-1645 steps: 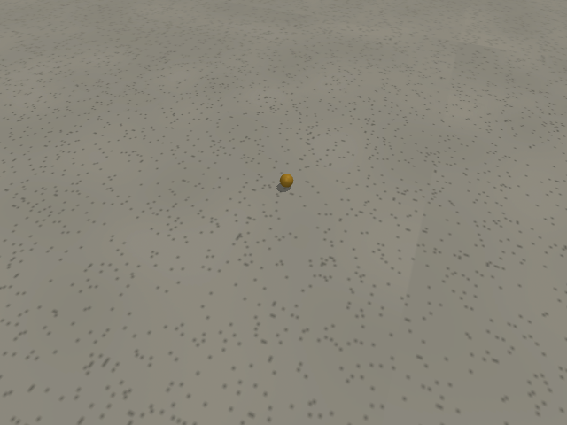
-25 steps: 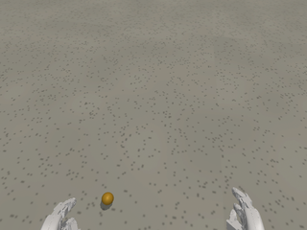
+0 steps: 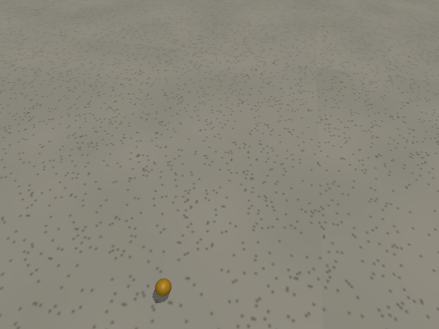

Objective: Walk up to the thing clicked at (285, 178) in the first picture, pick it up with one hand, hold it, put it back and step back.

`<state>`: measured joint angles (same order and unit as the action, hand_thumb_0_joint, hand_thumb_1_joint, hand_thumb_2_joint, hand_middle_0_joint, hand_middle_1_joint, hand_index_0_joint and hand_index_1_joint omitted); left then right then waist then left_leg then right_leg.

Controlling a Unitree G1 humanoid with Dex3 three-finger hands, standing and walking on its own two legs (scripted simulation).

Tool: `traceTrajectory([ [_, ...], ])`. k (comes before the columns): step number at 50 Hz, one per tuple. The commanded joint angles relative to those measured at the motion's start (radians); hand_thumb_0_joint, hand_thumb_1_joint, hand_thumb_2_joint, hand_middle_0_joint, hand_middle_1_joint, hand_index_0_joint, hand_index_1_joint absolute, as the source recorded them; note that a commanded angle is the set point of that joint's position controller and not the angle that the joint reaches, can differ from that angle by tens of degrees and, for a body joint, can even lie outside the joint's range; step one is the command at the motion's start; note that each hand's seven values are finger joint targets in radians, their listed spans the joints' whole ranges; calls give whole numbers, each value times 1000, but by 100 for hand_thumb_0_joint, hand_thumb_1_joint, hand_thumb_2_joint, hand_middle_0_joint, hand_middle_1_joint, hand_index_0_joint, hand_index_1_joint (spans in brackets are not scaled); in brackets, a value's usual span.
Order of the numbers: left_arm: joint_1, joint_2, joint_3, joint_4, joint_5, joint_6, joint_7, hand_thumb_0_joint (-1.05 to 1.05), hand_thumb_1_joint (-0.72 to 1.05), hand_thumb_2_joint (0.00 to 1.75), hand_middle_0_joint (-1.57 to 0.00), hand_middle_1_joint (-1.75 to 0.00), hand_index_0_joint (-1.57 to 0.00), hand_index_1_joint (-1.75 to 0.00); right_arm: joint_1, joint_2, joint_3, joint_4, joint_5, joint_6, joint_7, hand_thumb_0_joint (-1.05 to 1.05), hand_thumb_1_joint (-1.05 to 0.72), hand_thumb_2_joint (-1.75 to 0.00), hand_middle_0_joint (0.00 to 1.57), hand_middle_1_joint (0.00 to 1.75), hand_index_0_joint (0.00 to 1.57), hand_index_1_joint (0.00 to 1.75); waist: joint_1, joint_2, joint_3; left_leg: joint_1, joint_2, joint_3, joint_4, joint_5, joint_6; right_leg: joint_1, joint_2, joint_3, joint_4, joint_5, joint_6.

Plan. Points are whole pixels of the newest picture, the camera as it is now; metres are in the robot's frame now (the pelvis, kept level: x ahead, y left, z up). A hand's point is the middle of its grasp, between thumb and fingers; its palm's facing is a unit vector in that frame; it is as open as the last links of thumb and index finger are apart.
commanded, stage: stand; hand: left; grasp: from above
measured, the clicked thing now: (163, 287) +0.44 +0.24 -0.73
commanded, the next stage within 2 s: none
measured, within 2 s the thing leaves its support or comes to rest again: neither
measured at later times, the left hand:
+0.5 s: hand out of the picture +0.03 +0.23 -0.15, palm faces +0.04 -0.94 -0.34, open 7.4 cm
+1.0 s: hand out of the picture +0.06 +0.22 -0.15, palm faces +0.02 -0.94 -0.33, open 7.4 cm
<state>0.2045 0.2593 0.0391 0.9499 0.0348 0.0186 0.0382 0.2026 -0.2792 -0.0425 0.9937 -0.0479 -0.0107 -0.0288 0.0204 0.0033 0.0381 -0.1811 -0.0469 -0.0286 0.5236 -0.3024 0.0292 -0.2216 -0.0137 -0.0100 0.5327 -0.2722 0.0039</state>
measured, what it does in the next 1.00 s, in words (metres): stands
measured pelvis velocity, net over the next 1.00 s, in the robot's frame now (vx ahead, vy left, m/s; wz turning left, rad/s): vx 0.00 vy -0.01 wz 0.00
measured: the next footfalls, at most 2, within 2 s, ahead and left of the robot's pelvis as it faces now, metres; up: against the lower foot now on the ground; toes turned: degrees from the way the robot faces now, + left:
none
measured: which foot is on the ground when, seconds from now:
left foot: down 0.00-1.00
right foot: down 0.00-1.00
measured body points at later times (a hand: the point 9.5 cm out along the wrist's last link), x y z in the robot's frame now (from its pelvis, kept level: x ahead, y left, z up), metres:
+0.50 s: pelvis -0.01 +0.00 +0.01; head -0.02 -0.01 +0.46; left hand +0.03 +0.28 -0.12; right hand +0.05 -0.29 -0.13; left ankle -0.01 +0.10 -0.73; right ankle +0.01 -0.12 -0.73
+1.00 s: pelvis +0.00 -0.01 +0.01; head +0.00 -0.02 +0.46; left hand +0.06 +0.27 -0.12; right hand +0.06 -0.30 -0.13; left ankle -0.01 +0.10 -0.73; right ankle +0.01 -0.12 -0.73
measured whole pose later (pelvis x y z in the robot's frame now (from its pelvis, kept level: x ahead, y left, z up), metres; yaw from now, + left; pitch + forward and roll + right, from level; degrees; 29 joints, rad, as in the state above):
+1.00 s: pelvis +0.00 -0.01 +0.01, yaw +0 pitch -3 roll +0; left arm 0.11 0.29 0.02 1.18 0.02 -0.01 0.02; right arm 0.15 -0.32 -0.01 1.14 -0.02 -0.01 -0.02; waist 0.01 0.02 0.05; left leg -0.07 -0.02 -0.04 0.32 -0.19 0.01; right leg -0.11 0.01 -0.02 0.32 -0.16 -0.01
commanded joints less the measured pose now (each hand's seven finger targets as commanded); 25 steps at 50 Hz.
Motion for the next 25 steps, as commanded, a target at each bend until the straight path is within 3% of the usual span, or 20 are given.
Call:
traceTrajectory([
  [1, -63, 175, 42, -13, -7, -33, 11, 0, 90, 90, -20, -30, -20, -30, -37, -174, -39, -37, 13, -27, -18, 0, -90, -90, 20, 30, 20, 30, -5, 10, -63, 40, 125, -120, -166, 295, 4, 92, -82, 85, -119, 211, -29],
  [9, -77, 190, 36, 87, -4, -30, 8, 0, 90, 90, -20, -30, -20, -30, -69, -183, -34, 18, 16, -14, -14, 0, -90, -90, 20, 30, 20, 30, 0, -4, 16, 5, 129, -136, -263, 92, 5, 110, -84, 88, -196, 110, -18],
  [14, -80, 194, 32, 119, -6, -36, 5, 0, 90, 90, -20, -30, -20, -30, -78, -186, -30, 39, 20, -18, -9, 0, -90, -90, 20, 30, 20, 30, 2, -11, -5, 46, 131, -129, -261, 155, 3, 122, -93, 91, -220, 145, -16],
  [17, -91, 207, 31, 130, -6, -34, 3, 0, 90, 90, -20, -30, -20, -30, -69, -194, -30, 50, 18, -13, -6, 0, -90, -90, 20, 30, 20, 30, -5, -14, 16, 14, 126, -129, -278, 67, 0, 112, -88, 93, -242, 64, -14],
  [19, -93, 203, 29, 135, -7, -35, 0, 0, 90, 90, -20, -30, -20, -30, -78, -194, -26, 55, 18, -14, -5, 0, -90, -90, 20, 30, 20, 30, -1, 7, 8, 1, 135, -136, -291, 62, 3, 130, -91, 91, -230, 98, -17],
  [25, -105, 221, 28, 153, -10, -42, 2, 0, 90, 90, -20, -30, -20, -30, -74, -187, -17, 70, 22, -16, -2, 0, -90, -90, 20, 30, 20, 30, -7, -12, -7, 36, 135, -120, -269, 148, 2, 131, -105, 102, -250, 134, -17],
])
